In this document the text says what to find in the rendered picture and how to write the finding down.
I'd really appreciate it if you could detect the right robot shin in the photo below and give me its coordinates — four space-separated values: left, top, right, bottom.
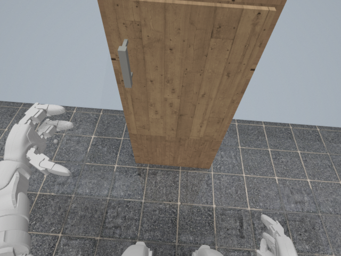
198 245 210 250

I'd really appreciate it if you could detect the cupboard door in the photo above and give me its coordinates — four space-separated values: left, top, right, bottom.
103 0 276 140

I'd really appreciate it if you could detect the right robot hand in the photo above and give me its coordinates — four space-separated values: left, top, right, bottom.
257 214 298 256

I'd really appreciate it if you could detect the handle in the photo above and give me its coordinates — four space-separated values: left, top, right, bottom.
118 39 133 88

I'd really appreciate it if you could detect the left robot thigh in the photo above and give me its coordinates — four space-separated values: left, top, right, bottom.
121 244 152 256

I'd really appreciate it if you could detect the left robot forearm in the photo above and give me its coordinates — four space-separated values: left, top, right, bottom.
0 160 32 256

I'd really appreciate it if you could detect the left robot hand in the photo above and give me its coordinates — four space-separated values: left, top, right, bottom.
4 102 74 176

